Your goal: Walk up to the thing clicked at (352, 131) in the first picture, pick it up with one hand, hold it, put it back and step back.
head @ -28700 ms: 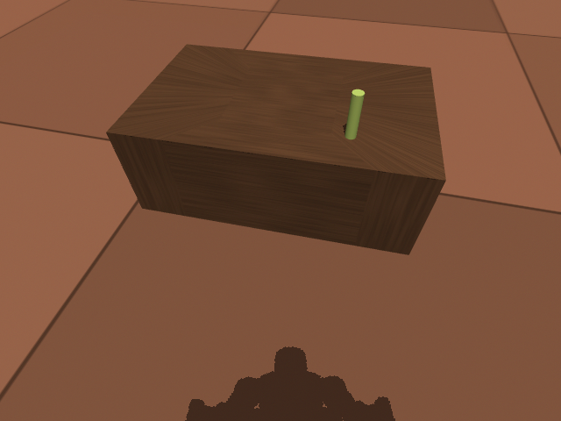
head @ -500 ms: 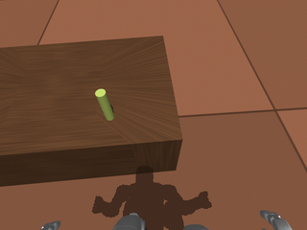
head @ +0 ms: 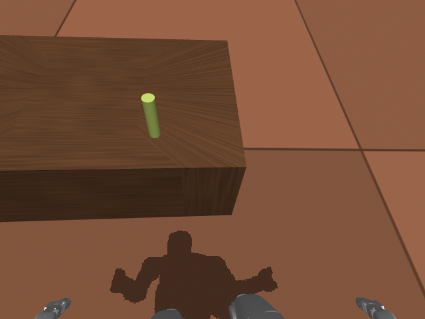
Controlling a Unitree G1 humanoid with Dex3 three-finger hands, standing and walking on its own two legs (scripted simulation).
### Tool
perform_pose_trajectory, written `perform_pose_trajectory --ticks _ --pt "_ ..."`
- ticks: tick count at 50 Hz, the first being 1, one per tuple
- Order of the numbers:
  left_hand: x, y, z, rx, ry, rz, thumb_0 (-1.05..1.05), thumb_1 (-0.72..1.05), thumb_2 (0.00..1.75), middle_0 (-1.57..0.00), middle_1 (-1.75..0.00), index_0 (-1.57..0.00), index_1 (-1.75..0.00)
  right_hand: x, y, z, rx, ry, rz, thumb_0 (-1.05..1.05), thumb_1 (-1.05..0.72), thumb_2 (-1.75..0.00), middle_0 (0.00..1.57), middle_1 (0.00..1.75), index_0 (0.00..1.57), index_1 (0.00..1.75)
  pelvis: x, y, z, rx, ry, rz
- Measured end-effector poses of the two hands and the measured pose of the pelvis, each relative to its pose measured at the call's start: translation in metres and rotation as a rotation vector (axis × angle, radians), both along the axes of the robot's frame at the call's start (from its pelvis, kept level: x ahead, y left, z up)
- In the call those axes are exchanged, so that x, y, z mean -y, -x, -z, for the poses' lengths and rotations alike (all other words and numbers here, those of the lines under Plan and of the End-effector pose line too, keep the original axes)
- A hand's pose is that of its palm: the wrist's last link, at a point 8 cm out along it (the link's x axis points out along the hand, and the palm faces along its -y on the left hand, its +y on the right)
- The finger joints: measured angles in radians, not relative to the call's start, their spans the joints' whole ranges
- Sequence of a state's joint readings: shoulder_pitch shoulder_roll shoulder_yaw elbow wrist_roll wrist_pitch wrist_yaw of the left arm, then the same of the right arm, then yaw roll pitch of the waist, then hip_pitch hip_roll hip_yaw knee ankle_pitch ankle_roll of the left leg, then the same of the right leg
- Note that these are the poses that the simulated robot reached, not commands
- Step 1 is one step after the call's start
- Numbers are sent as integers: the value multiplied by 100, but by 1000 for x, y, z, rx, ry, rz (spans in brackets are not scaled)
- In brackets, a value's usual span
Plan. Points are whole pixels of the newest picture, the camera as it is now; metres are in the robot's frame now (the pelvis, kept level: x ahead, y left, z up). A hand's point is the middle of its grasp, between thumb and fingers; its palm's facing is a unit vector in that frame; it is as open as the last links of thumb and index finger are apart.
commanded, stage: step back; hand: left
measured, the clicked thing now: (151, 117) +0.75 +0.22 -0.23
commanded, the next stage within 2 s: none
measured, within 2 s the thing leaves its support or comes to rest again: neither
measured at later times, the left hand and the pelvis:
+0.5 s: hand out of the picture -0.04 +0.24 -0.15, palm faces +0.04 -0.91 -0.41, open 7.4 cm; pelvis -0.16 -0.04 -0.02, yaw +2 degrees
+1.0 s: hand out of the picture -0.25 +0.19 -0.14, palm faces +0.04 -0.89 -0.45, open 7.4 cm; pelvis -0.32 -0.09 -0.01, yaw +3 degrees
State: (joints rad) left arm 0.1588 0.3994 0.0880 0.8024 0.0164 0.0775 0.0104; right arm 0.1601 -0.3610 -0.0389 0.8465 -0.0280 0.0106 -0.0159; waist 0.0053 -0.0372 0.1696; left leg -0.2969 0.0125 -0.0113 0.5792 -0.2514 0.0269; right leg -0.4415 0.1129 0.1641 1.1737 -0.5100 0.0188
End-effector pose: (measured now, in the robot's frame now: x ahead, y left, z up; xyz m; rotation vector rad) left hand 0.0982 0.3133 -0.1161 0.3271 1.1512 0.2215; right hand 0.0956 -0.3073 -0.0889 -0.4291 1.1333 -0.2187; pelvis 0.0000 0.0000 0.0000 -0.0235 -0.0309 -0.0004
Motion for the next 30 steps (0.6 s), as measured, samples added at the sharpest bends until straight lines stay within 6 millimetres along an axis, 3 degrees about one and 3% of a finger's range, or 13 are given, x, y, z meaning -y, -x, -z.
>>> perform_pose_trajectory --ticks 4,9,14,19,24,30 --pt "7 31 3 -36 -14 17 1 90 90 -20 -30 -20 -30 13 15 3 47 -1 -3 1 -90 -90 21 30 21 31 10 26 5 3 -3 28" --pt "25 71 4 -45 -43 26 1 90 90 -20 -30 -20 -30 39 40 22 78 -23 6 1 -90 -90 21 30 21 31 28 62 18 17 13 39" --pt "42 114 -12 -46 -41 11 1 90 90 -20 -30 -20 -30 47 78 25 38 -51 38 1 -91 -90 21 30 20 30 37 89 8 13 -37 30" --pt "42 132 -18 -3 -64 5 1 90 90 -20 -30 -20 -30 47 123 28 -17 -50 15 1 -91 -90 20 30 20 30 39 118 6 1 -49 -6" --pt "33 142 -6 78 -56 -1 1 90 90 -20 -30 -20 -30 41 167 35 -79 -28 -16 1 -91 -90 20 30 20 30 38 154 18 15 -64 -48" --pt "45 181 -7 51 -26 -17 1 90 90 -20 -30 -20 -30 43 206 23 -72 -37 -20 1 -90 -90 21 30 21 31 47 192 8 14 -27 -37"
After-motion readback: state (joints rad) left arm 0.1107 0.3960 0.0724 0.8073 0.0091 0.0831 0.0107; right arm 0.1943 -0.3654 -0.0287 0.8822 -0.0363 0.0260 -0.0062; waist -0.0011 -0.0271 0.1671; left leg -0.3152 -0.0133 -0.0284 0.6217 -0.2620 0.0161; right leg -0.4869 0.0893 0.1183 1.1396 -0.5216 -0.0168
